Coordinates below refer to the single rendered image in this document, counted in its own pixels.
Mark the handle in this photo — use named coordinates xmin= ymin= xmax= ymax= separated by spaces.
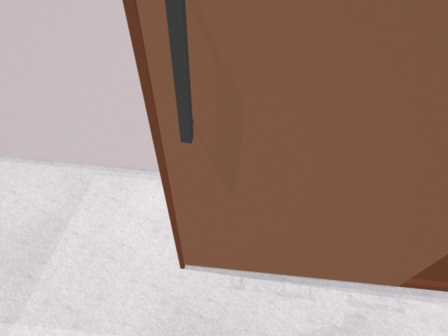
xmin=165 ymin=0 xmax=194 ymax=144

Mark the wardrobe door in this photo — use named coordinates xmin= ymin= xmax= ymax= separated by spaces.
xmin=412 ymin=254 xmax=448 ymax=282
xmin=136 ymin=0 xmax=448 ymax=287

